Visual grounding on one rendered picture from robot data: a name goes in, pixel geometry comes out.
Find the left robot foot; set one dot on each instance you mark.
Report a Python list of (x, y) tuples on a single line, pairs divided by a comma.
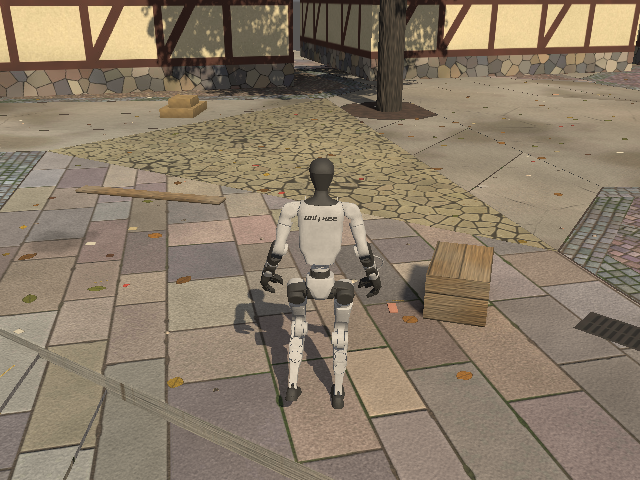
[(292, 394)]

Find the robot foot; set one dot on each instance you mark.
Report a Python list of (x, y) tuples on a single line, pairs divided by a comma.
[(292, 394), (337, 400)]

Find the robot right upper arm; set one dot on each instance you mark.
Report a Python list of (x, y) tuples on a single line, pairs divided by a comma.
[(352, 211)]

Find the robot left hand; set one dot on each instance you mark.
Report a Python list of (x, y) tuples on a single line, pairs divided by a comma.
[(264, 282)]

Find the robot right hand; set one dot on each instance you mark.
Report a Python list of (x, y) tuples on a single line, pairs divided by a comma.
[(368, 283)]

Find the right robot foot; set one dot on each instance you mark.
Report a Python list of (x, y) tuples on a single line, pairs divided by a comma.
[(337, 400)]

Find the robot left forearm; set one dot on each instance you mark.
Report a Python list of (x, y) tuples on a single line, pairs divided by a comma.
[(271, 262)]

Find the robot left upper arm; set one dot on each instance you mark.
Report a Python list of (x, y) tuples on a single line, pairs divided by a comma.
[(289, 210)]

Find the robot right forearm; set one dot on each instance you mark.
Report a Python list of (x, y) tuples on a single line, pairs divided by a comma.
[(369, 265)]

